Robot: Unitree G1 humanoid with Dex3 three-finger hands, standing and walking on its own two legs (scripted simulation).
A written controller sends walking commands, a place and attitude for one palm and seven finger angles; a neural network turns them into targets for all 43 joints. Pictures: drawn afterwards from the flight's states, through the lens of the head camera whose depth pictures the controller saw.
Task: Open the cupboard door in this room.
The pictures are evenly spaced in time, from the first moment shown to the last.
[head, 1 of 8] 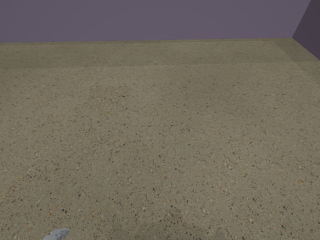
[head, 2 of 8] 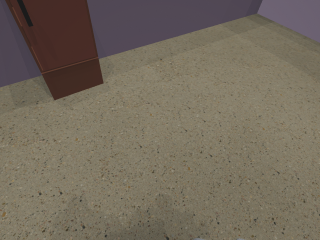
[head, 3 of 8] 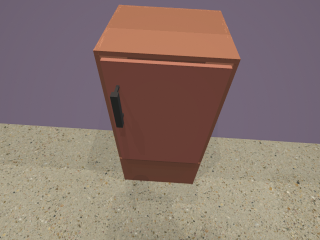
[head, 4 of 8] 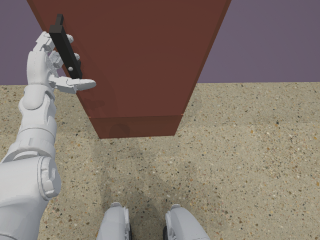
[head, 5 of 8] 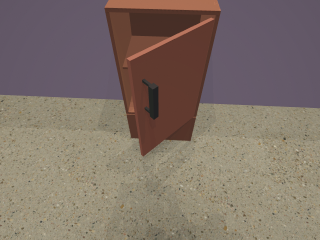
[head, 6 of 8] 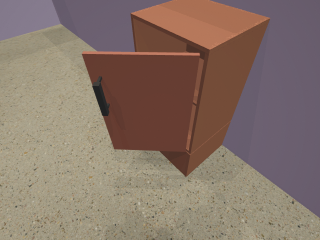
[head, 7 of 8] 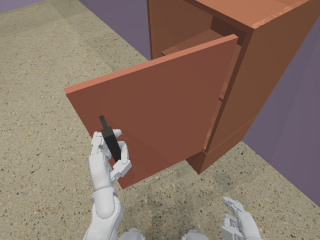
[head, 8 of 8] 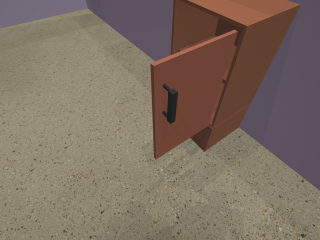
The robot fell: no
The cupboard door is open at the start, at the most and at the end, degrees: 0 90 90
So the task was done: yes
